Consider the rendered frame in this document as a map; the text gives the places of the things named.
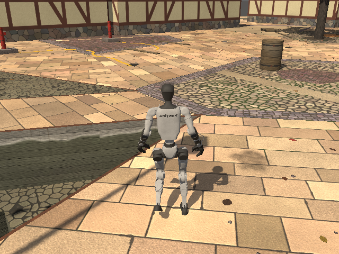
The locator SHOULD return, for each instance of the robot right upper arm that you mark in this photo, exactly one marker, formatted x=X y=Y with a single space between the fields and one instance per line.
x=188 y=119

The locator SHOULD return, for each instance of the robot right forearm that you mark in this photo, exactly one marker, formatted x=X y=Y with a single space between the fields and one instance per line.
x=196 y=139

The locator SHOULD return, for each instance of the left robot shin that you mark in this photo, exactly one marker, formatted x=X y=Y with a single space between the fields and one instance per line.
x=158 y=188

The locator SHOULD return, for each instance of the right robot shin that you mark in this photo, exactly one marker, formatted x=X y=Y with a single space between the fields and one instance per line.
x=184 y=191

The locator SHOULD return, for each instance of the robot left upper arm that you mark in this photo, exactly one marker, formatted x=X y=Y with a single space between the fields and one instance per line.
x=149 y=120

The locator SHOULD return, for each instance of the robot left forearm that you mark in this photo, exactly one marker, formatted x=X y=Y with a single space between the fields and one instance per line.
x=143 y=139

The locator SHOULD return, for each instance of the robot left hand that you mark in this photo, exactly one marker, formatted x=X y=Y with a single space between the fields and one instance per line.
x=140 y=147

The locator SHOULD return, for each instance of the robot right hand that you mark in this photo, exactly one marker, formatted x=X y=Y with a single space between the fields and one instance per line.
x=198 y=149

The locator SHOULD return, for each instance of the robot shin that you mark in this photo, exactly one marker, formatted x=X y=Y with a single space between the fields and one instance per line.
x=158 y=188
x=184 y=191

